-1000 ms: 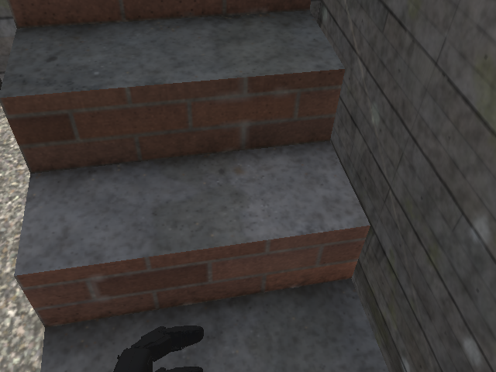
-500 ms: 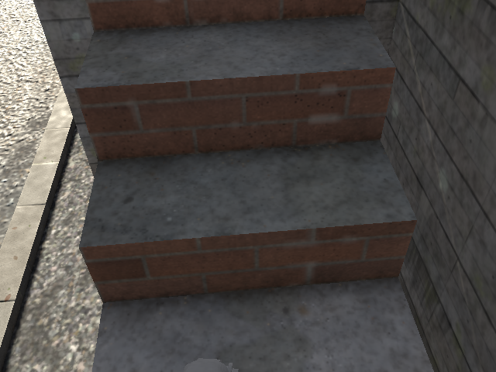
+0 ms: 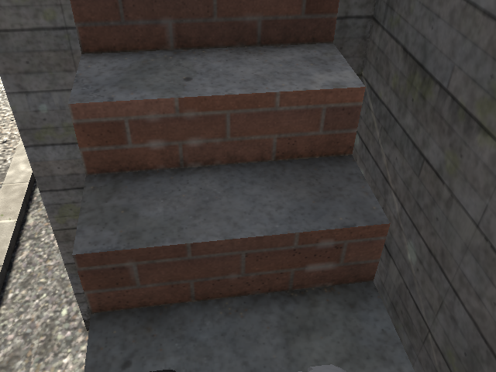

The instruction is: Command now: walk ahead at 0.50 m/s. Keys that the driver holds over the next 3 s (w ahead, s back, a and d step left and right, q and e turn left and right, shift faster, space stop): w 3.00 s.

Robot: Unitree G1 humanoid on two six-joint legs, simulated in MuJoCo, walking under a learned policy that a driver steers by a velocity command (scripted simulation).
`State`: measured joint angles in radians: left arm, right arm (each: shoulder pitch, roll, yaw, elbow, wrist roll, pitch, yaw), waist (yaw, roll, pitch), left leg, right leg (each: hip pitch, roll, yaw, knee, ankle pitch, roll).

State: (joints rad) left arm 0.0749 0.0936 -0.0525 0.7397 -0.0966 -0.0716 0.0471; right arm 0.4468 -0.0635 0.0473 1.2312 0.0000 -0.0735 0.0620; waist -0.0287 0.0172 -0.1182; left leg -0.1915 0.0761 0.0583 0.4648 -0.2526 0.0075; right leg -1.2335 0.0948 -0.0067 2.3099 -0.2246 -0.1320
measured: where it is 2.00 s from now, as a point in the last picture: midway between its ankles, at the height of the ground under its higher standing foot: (235, 208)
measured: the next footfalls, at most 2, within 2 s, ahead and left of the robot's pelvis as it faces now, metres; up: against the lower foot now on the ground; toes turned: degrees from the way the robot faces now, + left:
right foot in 0.22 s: +0.27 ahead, -0.17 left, +0.19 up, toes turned -10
left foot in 0.86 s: +0.54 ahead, +0.14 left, +0.38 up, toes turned +2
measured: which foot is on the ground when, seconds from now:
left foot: down 0.00-0.26, up 0.28-0.84, down 0.86-1.00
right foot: up 0.00-0.20, down 0.22-0.88, up 0.90-1.00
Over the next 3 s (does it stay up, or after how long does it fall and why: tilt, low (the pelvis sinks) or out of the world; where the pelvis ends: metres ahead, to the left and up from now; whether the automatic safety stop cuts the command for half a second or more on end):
stays up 1.16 0.22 0.92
